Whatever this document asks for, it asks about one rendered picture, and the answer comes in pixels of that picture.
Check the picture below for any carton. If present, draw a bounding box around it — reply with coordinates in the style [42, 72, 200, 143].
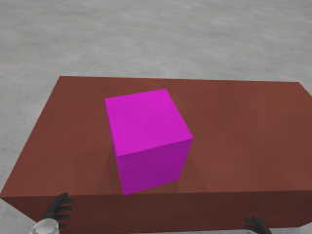
[104, 89, 194, 196]

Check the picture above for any robot left forearm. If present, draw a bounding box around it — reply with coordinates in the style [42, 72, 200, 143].
[29, 218, 59, 234]

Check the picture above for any left robot hand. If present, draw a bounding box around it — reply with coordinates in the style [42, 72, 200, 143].
[41, 192, 73, 228]

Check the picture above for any pedestal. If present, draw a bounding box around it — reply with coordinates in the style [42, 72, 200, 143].
[0, 76, 312, 234]

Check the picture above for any right robot hand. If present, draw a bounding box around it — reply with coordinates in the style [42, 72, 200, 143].
[243, 216, 272, 234]

